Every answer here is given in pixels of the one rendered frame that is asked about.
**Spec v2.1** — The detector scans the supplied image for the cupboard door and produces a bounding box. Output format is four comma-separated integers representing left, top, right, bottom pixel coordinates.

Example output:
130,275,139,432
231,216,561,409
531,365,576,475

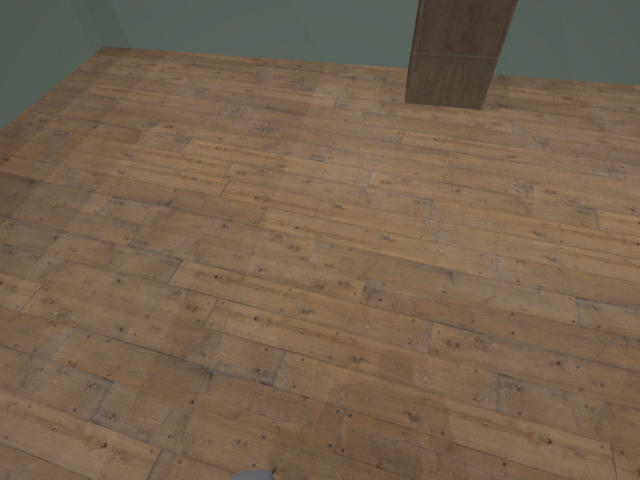
418,0,514,54

